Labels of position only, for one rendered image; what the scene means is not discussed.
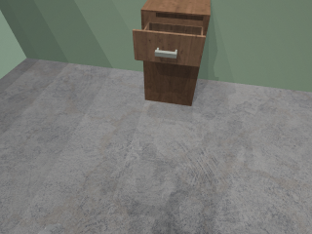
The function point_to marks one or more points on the handle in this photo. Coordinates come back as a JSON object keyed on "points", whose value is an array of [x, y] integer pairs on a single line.
{"points": [[165, 54]]}

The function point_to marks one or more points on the cabinet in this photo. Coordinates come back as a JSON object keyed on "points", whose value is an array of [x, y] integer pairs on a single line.
{"points": [[166, 82]]}

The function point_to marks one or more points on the drawer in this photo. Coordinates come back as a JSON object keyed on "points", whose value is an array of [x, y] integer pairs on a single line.
{"points": [[188, 40]]}

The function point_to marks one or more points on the left robot hand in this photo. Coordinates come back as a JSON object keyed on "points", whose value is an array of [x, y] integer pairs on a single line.
{"points": [[52, 229]]}

